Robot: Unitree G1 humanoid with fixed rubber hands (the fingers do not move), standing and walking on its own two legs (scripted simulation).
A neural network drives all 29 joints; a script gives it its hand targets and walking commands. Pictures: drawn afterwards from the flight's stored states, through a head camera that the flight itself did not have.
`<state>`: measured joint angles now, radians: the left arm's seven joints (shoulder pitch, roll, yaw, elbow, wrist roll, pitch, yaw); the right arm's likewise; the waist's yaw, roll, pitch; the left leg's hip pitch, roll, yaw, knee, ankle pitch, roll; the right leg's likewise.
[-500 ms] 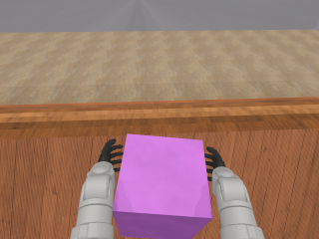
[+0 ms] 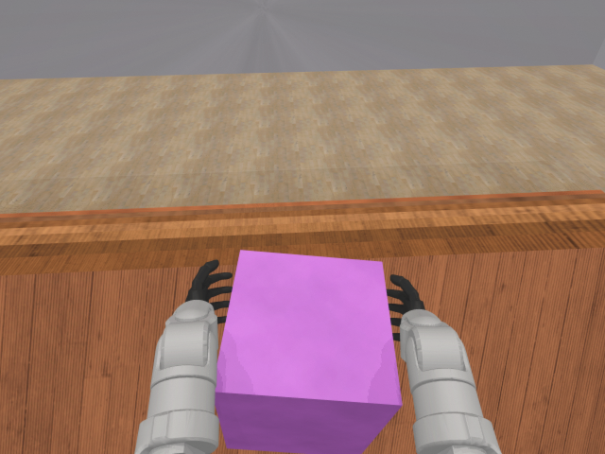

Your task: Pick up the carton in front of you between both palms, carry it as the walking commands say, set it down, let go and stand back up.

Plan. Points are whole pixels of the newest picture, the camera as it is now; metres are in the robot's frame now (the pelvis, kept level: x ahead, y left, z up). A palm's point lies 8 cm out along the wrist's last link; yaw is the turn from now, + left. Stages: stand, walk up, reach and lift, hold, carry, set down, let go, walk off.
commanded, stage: hold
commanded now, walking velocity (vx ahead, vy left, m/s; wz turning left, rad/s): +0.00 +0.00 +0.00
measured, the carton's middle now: (302, 358) +0.29 +0.01 -0.04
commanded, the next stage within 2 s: carry in 0.72 s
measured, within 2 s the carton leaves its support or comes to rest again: neither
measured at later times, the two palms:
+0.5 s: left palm (196, 311) +0.30 +0.15 +0.06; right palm (410, 321) +0.29 -0.14 +0.05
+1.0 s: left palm (200, 286) +0.33 +0.15 +0.08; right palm (407, 287) +0.33 -0.15 +0.07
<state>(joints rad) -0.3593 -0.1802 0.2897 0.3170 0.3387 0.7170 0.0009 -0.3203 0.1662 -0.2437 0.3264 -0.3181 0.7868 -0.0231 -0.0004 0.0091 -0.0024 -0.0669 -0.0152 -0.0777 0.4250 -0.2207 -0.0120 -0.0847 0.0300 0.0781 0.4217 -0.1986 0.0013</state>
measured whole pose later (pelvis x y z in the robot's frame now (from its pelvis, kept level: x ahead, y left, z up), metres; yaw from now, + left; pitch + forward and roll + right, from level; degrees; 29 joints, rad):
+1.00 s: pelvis +0.05 -0.01 -0.01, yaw +3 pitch +2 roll +0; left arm -0.23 -0.15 0.11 -0.03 0.17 0.93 0.08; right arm -0.17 0.10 -0.11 -0.06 -0.16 1.01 -0.08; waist 0.00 -0.02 -0.16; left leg -0.31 0.02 0.03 0.58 -0.40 0.01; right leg -0.24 -0.03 -0.05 0.50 -0.31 -0.01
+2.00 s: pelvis +0.63 +0.02 +0.00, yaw +1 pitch +4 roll -1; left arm -0.16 -0.13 0.08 -0.34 0.14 1.14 0.09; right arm -0.11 0.13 -0.07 -0.34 -0.11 1.19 -0.12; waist -0.02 -0.02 -0.06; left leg -0.14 0.02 0.23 0.32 -0.26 0.06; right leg -0.64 -0.12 -0.09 0.90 -0.21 -0.01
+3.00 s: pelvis +1.23 +0.03 -0.06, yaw +4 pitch +4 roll +0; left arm -0.65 -0.05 0.25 -0.06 0.12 1.18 0.13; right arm -0.68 0.04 -0.15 0.06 -0.07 1.22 -0.17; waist -0.09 -0.02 0.01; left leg -0.33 -0.08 0.07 0.92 -0.66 0.11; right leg -0.68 -0.03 -0.01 0.78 0.16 -0.03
